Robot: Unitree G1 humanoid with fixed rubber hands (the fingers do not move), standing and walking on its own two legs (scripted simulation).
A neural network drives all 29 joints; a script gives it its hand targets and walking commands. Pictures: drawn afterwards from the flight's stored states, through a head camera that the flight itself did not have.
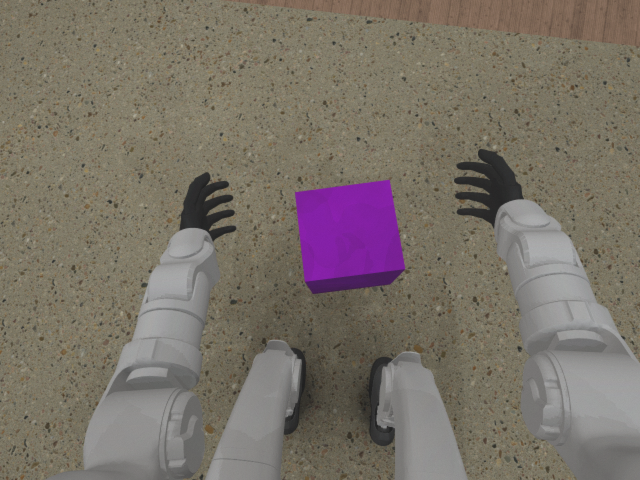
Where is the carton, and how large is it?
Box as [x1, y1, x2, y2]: [295, 180, 404, 293]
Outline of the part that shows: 389,180 295,192 305,282 313,293 388,284 404,269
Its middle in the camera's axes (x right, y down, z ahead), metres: +0.07 +0.01 +0.94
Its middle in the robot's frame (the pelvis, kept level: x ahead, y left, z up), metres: +0.50 +0.01 -0.53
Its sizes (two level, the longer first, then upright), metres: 0.210 0.200 0.250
